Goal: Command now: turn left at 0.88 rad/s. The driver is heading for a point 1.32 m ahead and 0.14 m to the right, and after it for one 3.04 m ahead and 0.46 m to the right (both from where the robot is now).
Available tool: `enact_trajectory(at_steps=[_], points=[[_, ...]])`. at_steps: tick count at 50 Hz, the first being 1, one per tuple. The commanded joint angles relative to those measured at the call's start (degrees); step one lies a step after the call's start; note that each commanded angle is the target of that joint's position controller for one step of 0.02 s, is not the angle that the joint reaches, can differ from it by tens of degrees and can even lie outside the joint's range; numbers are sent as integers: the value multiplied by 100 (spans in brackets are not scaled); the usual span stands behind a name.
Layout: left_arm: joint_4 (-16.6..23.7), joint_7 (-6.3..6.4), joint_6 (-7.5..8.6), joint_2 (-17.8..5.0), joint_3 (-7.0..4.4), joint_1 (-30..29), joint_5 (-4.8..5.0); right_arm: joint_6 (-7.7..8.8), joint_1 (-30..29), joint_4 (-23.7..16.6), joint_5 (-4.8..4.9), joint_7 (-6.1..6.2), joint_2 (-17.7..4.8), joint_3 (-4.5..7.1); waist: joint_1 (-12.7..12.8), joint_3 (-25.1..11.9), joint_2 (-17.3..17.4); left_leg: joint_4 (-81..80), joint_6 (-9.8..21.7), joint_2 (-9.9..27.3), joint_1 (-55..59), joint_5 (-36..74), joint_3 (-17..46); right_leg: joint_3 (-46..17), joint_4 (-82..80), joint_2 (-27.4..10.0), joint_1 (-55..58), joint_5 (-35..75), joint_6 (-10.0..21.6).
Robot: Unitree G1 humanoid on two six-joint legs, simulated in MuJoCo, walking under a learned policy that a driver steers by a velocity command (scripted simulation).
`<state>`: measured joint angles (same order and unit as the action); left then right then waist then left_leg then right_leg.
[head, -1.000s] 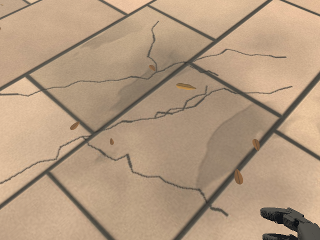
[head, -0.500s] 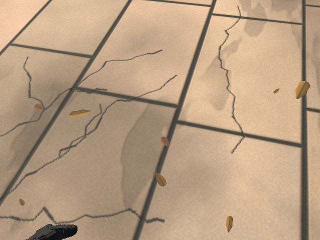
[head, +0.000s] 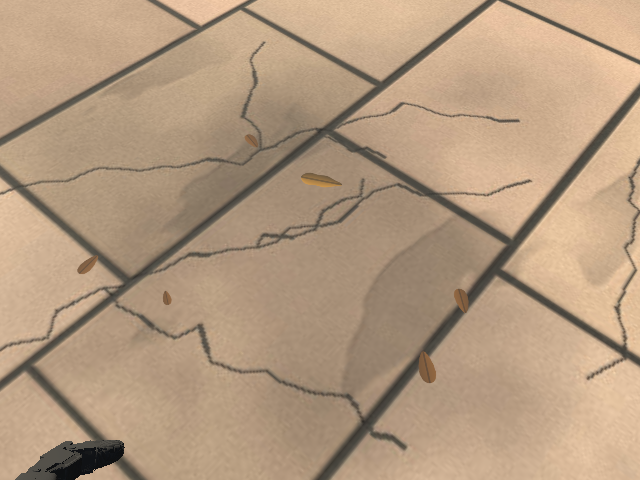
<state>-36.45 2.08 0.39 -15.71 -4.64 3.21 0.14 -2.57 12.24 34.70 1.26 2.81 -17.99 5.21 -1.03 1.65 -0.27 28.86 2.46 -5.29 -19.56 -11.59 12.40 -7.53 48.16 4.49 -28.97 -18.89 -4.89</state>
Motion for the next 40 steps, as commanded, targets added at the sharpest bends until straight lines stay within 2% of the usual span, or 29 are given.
enact_trajectory(at_steps=[1,2,3,5,6,7,8,9,10,11,12,13,14,16,19,21,22,23,24,25,26,27,28,29,30,31,33,37,40], points=[[355,-57,168,-380,-84,-148,48,12,-208,-508,8,-30,-969,294,-11,-844,1081,-606,828,1168,944,1105,1794,33,-789,160,123,33,41],[326,-79,194,-439,-104,-92,64,-2,-269,-538,14,-52,-972,295,-7,-844,1135,-589,814,1149,896,1090,1942,5,-1067,167,326,29,68],[278,-111,227,-524,-133,90,98,-6,-297,-557,57,-70,-944,289,34,-1010,1112,-691,789,1058,765,-23,2048,12,-1439,130,712,90,127],[126,-156,292,-598,-230,551,239,8,-499,-602,120,-125,-893,233,348,-823,1089,-738,657,746,-372,-2506,2108,139,-2421,-30,2100,417,331],[38,-128,303,-826,-324,1012,255,39,-450,-618,114,-144,-679,151,543,-845,658,40,389,462,-1387,-3146,1704,-343,-2712,-716,3155,-90,594],[43,-99,303,-1200,-374,1442,124,81,-241,-649,105,-163,-189,4,513,-1046,-471,1775,96,-203,-2357,-2998,493,-1955,-3136,-2041,3869,-1735,1080],[84,-187,407,-1464,-418,1176,-205,227,-628,-983,132,-203,-363,24,326,-276,-1387,2794,0,76,-3487,-1871,152,-3614,-3857,-2769,3134,-2933,1569],[246,-149,483,-1181,-359,741,-179,289,-696,-924,65,-229,-772,94,206,4,-1222,3399,-110,561,-3596,-1281,-116,-3264,-3884,-2717,2768,-3020,1578],[252,-108,497,-889,-250,709,-74,320,-528,-742,-8,-233,-859,115,209,-6,-909,3763,-234,644,-3406,-878,-307,-2695,-3844,-2375,2568,-2732,1454],[217,-113,493,-744,-161,863,-2,360,-294,-590,-84,-240,-668,51,185,-138,-615,4139,-305,639,-3106,-666,-473,-2247,-3781,-2057,2385,-2454,1303],[95,-150,524,-726,-107,1111,10,426,-232,-550,-109,-266,-422,-34,210,28,-511,4328,-316,624,-2999,-405,-539,-1962,-3866,-1869,2057,-2270,1309],[5,-177,557,-758,-82,1357,-2,496,-320,-571,-94,-274,-328,-78,248,148,-462,4349,-294,669,-2960,-212,-621,-1792,-3950,-1759,1855,-2170,1371],[-156,-257,451,-866,-73,1456,-298,332,-747,-643,-664,-534,-420,-101,285,303,105,4013,-285,469,-2502,154,-659,-1492,-4110,-1518,1076,-2072,1323],[-159,-329,397,-962,-103,1395,-182,272,-632,-632,-553,-712,-362,-148,187,221,-641,3308,-378,645,-2050,273,-1187,-1190,-4165,-1231,979,-1559,1371],[-227,-351,347,-1102,-165,1642,-151,339,-1004,-705,-319,-743,-242,-252,424,167,-1160,1509,-531,558,-996,-252,-1482,-986,-4177,-1068,939,-1014,1430],[-298,-338,286,-1280,-233,1726,-167,384,-1083,-721,-255,-686,-279,-247,447,143,-1205,680,-488,395,-309,-768,-1555,-1107,-4030,-1181,941,-1068,1487],[-340,-326,251,-1260,-232,1764,-160,412,-986,-702,-232,-604,-321,-229,394,149,-1126,295,-422,362,8,-812,-1513,-1282,-3866,-1290,992,-1053,1540],[-377,-314,215,-1174,-216,1711,-135,470,-648,-604,-216,-484,-317,-216,171,126,-935,-303,-325,392,607,-377,-1463,-1323,-3557,-1290,881,-892,1520],[-424,-306,221,-995,-175,1729,-113,557,-58,-396,-245,-349,-433,-167,-101,-110,-563,-556,-237,411,1784,-197,-1422,-1150,-2911,-1069,407,-532,1427],[-379,-331,292,-724,-108,1610,-77,658,912,-196,-336,-232,-746,-54,-638,-711,44,-567,-144,1087,3314,-749,-723,-646,-1358,-547,-389,-378,1273],[40,-318,414,-87,77,1307,101,665,1750,-130,-546,-153,-1501,104,-1028,-1381,1624,-1289,116,2810,4425,-3282,1508,165,623,-12,-1854,-1175,1049],[207,-269,383,-314,89,1038,45,646,1548,-85,-509,-150,-1553,147,-852,-1095,1327,-1701,422,3242,3551,-4110,2749,214,1633,-275,-2463,-711,1084],[187,-302,318,-472,39,781,-43,662,1155,-138,-478,-181,-1013,1,-626,-541,732,-1587,421,2997,3014,-3640,2189,89,2048,-547,-2541,-191,1089],[77,-396,279,-481,34,851,-99,681,903,-135,-440,-215,-662,-102,-416,-320,599,-1607,323,2654,2589,-2861,1303,183,2047,-702,-2356,135,1006],[-58,-490,210,-509,15,1024,-140,686,747,-118,-412,-219,-486,-159,-241,-261,723,-1743,238,2395,2322,-2374,675,301,2048,-826,-2125,257,921],[-106,-576,123,-509,2,1035,-205,704,830,-15,-368,-194,-420,-186,-186,-58,838,-1918,226,2257,2129,-1996,229,406,2146,-938,-2134,325,860],[-51,-683,23,-407,46,773,-232,780,1030,191,-310,-213,-370,-189,-166,216,843,-2085,198,2123,2019,-1120,-433,458,2386,-993,-2338,700,808],[212,-775,-45,-343,122,6,-207,900,1206,607,-325,-253,-187,-229,-24,632,603,-2305,134,1999,1943,346,-1609,546,2102,-985,-2627,1353,830],[418,-873,-43,-311,236,-637,-216,931,1277,871,-333,-198,-247,-216,-38,896,367,-2524,0,1797,1799,1446,-2452,1235,893,-918,-2016,1684,1059]])
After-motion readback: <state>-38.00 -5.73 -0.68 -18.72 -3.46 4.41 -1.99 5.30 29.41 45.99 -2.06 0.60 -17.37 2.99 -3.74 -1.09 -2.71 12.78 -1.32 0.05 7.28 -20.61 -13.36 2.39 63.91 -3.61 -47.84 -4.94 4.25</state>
